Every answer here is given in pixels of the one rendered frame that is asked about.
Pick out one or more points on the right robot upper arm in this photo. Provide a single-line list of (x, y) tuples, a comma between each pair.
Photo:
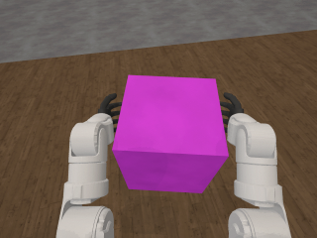
[(257, 223)]

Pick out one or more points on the robot right hand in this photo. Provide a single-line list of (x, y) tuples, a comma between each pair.
[(235, 107)]

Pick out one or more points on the robot left forearm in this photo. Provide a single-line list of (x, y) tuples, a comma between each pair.
[(87, 157)]

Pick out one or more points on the carton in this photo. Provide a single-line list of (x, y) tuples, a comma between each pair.
[(170, 134)]

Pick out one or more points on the robot right forearm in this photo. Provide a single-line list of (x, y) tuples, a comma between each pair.
[(256, 160)]

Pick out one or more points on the left robot upper arm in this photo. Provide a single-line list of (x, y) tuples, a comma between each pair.
[(87, 222)]

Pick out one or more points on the robot left hand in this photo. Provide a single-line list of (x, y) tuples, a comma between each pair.
[(106, 108)]

